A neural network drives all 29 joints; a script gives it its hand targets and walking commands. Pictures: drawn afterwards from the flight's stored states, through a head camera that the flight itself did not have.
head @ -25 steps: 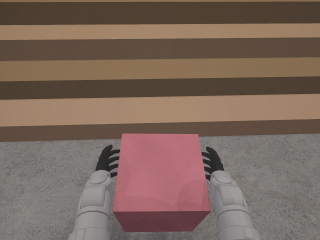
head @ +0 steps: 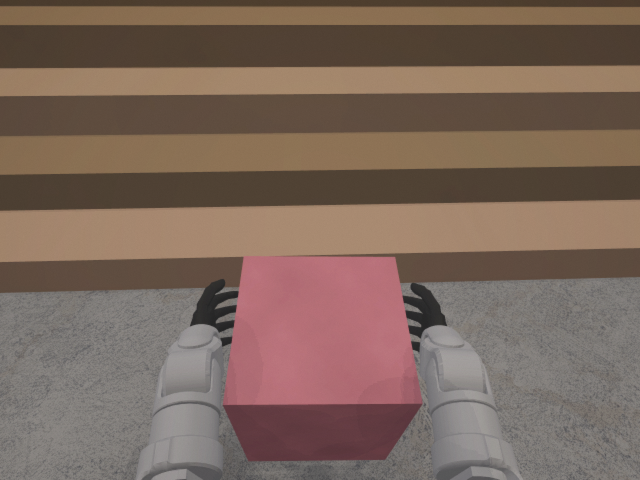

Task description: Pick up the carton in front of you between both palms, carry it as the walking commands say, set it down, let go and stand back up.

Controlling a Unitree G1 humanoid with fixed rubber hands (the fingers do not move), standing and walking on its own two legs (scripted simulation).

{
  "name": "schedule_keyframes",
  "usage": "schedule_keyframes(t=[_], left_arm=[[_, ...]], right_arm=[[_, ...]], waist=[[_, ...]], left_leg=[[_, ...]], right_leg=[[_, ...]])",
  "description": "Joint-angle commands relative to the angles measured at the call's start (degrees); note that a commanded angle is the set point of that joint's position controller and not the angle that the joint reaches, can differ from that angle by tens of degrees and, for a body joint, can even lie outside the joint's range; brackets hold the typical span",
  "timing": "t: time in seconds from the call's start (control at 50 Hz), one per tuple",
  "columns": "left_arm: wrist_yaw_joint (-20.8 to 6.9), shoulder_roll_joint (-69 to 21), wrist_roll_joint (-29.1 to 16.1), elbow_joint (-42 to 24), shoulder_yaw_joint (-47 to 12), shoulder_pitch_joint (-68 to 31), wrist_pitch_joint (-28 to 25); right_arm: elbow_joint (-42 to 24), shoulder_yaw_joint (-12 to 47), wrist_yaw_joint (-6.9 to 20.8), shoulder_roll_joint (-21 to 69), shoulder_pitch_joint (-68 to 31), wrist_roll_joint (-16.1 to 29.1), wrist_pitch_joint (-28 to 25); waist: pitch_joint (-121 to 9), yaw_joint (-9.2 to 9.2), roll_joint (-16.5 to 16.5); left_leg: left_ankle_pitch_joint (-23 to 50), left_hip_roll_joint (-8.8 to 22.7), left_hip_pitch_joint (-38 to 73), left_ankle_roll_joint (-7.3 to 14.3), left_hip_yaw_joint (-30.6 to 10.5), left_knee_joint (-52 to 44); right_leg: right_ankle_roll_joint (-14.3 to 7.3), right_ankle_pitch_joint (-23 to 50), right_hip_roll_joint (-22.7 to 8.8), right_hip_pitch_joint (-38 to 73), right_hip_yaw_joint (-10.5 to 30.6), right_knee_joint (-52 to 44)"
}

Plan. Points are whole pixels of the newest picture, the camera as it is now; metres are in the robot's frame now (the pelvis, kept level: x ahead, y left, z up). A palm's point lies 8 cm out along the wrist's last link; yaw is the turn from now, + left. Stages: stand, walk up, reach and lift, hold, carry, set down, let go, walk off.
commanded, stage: reach and lift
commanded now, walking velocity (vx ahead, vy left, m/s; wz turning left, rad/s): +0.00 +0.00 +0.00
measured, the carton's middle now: (318, 363) +0.30 +0.00 -0.05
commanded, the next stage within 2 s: hold in 0.58 s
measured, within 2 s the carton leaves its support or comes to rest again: neither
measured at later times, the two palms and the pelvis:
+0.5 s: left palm (204, 327) +0.31 +0.15 +0.04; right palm (432, 329) +0.30 -0.15 +0.04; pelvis +0.02 +0.00 +0.01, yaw +0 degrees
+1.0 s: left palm (199, 327) +0.30 +0.15 +0.06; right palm (437, 329) +0.29 -0.15 +0.05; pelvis +0.01 +0.00 +0.01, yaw +0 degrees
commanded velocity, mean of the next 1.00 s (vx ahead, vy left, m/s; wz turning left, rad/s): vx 0.00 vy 0.00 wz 0.00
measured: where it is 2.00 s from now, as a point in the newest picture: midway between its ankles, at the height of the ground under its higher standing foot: outside the picture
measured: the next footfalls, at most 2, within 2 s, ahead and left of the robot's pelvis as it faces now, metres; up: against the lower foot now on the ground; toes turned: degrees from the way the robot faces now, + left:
right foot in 1.80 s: +0.18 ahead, -0.08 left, +0.00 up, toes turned -7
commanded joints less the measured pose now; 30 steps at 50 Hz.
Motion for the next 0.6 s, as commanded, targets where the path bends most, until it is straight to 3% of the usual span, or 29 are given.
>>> schedule_keyframes(t=[0.0, 0.3, 0.58], left_arm=[[-14.50, -55.02, -12.68, 3.14, -31.82, -27.65, 0.15], [-14.27, -53.51, -14.27, -2.82, -34.02, -21.54, 2.16], [-13.82, -54.00, -16.03, -7.16, -36.56, -20.72, 4.25]], right_arm=[[-0.83, 32.33, 14.17, 54.73, -32.07, 13.79, -2.04], [-6.82, 34.65, 13.54, 53.88, -25.61, 15.52, 0.14], [-10.98, 36.54, 13.72, 52.96, -24.98, 16.88, 2.09]], waist=[[-14.30, 0.04, -0.36], [-15.11, -0.02, -0.44], [-14.62, -0.19, 0.16]], left_leg=[[4.37, -2.48, 1.42, 0.30, 4.82, -5.60], [13.50, -3.13, 5.30, -0.19, 4.48, -6.86], [15.64, -3.02, 7.32, -0.54, 3.85, -7.60]], right_leg=[[0.12, 3.99, 2.41, 6.77, -4.51, -4.66], [0.64, 13.45, 2.86, 10.66, -4.10, -6.22], [0.46, 14.05, 3.23, 11.56, -4.14, -6.91]])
